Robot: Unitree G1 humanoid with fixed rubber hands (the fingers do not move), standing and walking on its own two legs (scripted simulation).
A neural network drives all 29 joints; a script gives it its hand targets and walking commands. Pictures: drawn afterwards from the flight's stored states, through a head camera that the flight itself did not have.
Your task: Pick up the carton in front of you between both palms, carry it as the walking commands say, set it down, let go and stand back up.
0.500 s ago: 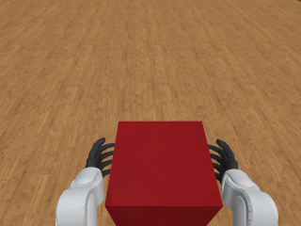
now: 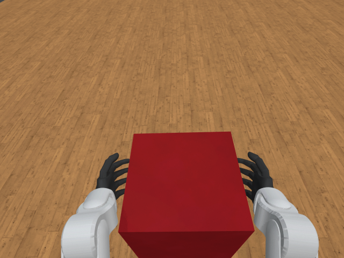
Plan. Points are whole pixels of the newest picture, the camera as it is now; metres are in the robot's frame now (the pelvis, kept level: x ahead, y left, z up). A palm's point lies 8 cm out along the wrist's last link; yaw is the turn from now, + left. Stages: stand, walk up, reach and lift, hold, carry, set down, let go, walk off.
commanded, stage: carry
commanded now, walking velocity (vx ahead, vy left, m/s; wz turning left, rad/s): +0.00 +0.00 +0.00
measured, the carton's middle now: (183, 200) +0.26 +0.00 +0.01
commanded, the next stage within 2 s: hold in 1.56 s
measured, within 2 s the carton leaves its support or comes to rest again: neither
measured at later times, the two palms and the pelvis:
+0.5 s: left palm (114, 166) +0.33 +0.17 +0.05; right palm (239, 167) +0.32 -0.13 +0.05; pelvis +0.06 +0.02 -0.01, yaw -1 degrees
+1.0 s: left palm (115, 165) +0.34 +0.17 +0.04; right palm (236, 165) +0.33 -0.13 +0.04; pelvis +0.04 +0.02 +0.00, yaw -1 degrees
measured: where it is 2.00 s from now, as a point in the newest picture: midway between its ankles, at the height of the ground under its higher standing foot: outside the picture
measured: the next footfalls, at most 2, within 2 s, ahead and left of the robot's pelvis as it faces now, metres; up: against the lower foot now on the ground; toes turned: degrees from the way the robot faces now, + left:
none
